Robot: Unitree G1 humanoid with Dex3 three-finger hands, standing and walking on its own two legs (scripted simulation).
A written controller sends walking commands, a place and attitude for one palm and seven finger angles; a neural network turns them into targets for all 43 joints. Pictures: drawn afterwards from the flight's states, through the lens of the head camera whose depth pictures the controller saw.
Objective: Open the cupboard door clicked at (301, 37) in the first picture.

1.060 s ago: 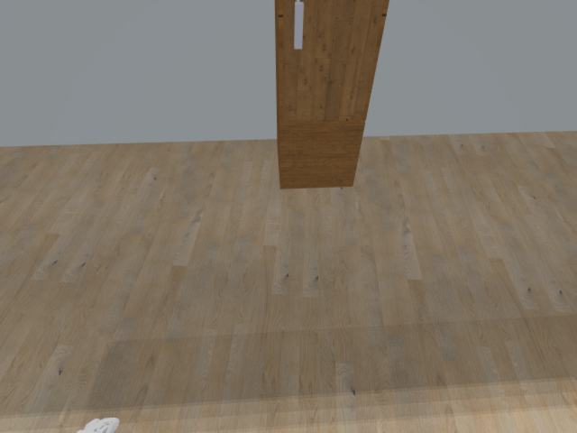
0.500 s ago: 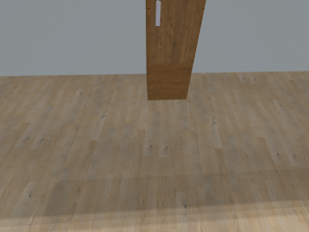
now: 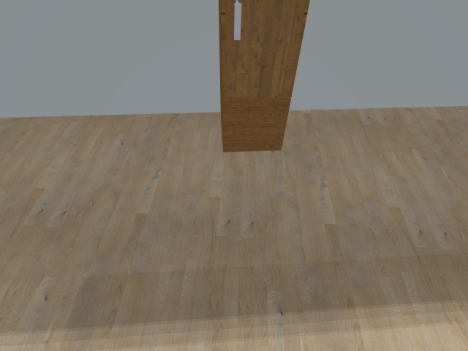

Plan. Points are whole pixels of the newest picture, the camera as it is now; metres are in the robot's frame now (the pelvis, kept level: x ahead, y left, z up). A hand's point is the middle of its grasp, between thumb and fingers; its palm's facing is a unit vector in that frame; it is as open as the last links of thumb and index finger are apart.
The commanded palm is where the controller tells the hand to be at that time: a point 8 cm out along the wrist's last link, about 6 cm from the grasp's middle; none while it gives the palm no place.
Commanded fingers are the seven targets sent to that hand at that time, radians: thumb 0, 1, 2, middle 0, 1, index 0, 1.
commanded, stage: look at it before walking up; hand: left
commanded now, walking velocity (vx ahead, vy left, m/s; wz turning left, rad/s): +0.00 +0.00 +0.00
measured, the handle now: (237, 20) +1.36 +0.07 +0.04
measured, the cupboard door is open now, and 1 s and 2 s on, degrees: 0 0 0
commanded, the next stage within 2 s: walk to a spot facing it in 0.38 s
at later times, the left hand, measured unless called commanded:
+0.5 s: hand out of the picture +0.08 +0.24 -0.15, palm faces -0.03 -0.94 -0.34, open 7.4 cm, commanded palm none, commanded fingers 0.00 0.90 0.90 -0.20 -0.30 -0.20 -0.30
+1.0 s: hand out of the picture +0.12 +0.13 -0.18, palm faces -0.15 -0.97 -0.21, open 7.3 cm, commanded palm none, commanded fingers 0.00 0.90 0.90 -0.20 -0.30 -0.20 -0.30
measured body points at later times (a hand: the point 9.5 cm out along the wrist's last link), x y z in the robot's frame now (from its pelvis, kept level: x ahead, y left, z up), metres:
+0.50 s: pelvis +0.01 -0.01 +0.00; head +0.02 -0.01 +0.45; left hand +0.09 +0.29 -0.13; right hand +0.10 -0.30 -0.13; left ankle +0.01 +0.12 -0.74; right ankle +0.01 -0.12 -0.74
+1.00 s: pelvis +0.11 -0.05 -0.01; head +0.12 -0.06 +0.44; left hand +0.13 +0.18 -0.16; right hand +0.08 -0.31 -0.16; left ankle +0.10 +0.08 -0.66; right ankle +0.06 -0.13 -0.74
